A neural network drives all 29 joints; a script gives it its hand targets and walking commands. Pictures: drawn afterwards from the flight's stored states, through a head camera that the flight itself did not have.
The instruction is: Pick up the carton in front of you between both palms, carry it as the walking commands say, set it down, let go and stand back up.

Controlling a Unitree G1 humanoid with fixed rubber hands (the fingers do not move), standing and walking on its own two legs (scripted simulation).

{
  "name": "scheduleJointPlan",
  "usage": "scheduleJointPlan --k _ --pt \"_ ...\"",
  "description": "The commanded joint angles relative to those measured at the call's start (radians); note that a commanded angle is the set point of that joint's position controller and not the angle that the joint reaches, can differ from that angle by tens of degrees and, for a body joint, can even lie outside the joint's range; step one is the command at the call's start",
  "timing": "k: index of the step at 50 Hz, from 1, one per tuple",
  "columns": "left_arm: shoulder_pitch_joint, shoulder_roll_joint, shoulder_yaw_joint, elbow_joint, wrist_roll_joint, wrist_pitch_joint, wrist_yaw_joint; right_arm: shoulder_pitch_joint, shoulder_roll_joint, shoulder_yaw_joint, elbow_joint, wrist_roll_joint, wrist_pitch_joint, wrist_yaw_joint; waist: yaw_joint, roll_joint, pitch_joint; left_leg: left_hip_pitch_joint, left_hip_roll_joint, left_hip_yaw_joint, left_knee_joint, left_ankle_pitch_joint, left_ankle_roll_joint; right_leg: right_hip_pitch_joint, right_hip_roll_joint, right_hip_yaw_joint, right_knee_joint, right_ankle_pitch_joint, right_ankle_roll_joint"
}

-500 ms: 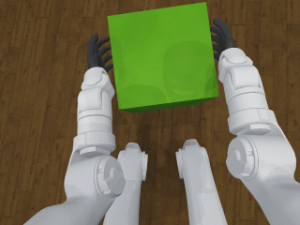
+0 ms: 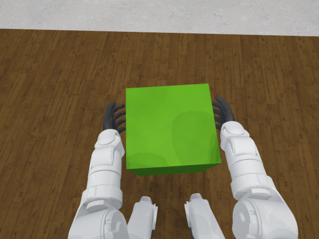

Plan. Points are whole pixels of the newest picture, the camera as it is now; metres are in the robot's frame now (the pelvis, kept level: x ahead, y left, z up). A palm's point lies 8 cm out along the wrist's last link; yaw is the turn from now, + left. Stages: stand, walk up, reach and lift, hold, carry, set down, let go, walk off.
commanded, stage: reach and lift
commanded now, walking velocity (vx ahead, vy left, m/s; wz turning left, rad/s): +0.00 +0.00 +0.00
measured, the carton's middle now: (168, 136) +0.41 +0.00 -0.11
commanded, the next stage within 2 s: hold in 1.68 s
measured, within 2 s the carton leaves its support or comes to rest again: neither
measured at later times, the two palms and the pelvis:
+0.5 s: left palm (82, 121) +0.36 +0.15 +0.12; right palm (248, 118) +0.36 -0.15 +0.11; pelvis +0.05 +0.01 +0.12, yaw -1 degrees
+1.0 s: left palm (66, 118) +0.34 +0.15 +0.17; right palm (264, 117) +0.33 -0.15 +0.16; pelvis +0.04 +0.01 +0.14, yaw -1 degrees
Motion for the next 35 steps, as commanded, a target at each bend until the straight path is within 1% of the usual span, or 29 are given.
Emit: scheduleJointPlan --k 1,8,15,22,26,30,32,35 --pt "-0.560 -1.058 -0.607 0.085 -0.129 0.014 -0.272 -0.570 1.102 0.519 -0.061 0.163 -0.063 0.236 -0.012 -0.053 -0.695 0.393 -0.067 0.123 -0.216 0.227 0.024 0.595 0.061 -0.106 -0.226 0.259 -0.015" --pt "-0.416 -1.070 -0.652 0.056 -0.118 0.011 -0.281 -0.445 1.118 0.569 -0.109 0.166 -0.068 0.238 -0.011 -0.044 -0.609 0.581 -0.047 0.090 -0.364 0.294 0.031 0.751 0.048 -0.080 -0.366 0.315 -0.020" --pt "-0.269 -1.066 -0.700 0.020 -0.116 0.033 -0.291 -0.307 1.118 0.608 -0.161 0.167 -0.050 0.241 -0.015 -0.037 -0.497 0.791 -0.025 0.059 -0.528 0.397 0.034 0.913 0.032 -0.060 -0.522 0.403 -0.025" --pt "-0.134 -1.057 -0.743 -0.031 -0.121 0.091 -0.305 -0.180 1.114 0.646 -0.230 0.181 0.007 0.247 -0.014 -0.032 -0.367 0.992 -0.007 0.040 -0.690 0.511 0.037 1.087 0.018 -0.047 -0.683 0.501 -0.024" --pt "-0.070 -1.065 -0.770 -0.080 -0.135 0.143 -0.317 -0.130 1.113 0.681 -0.296 0.200 0.062 0.251 -0.014 -0.025 -0.294 1.096 0.000 0.038 -0.774 0.545 0.039 1.187 0.010 -0.045 -0.767 0.521 -0.023" --pt "-0.036 -1.059 -0.794 -0.139 -0.151 0.206 -0.332 -0.095 1.111 0.712 -0.367 0.215 0.128 0.256 -0.015 -0.019 -0.207 1.176 0.008 0.038 -0.847 0.544 0.037 1.257 0.006 -0.046 -0.842 0.506 -0.022" --pt "-0.027 -1.049 -0.781 -0.146 -0.147 0.237 -0.338 -0.088 1.100 0.702 -0.383 0.209 0.161 0.258 -0.015 -0.016 -0.136 1.191 0.011 0.038 -0.880 0.503 0.036 1.265 0.005 -0.049 -0.875 0.463 -0.022" --pt "-0.034 -1.032 -0.738 -0.128 -0.126 0.271 -0.349 -0.095 1.084 0.660 -0.368 0.185 0.199 0.264 -0.016 -0.014 -0.034 1.185 0.016 0.041 -0.913 0.399 0.039 1.257 0.004 -0.054 -0.908 0.361 -0.026"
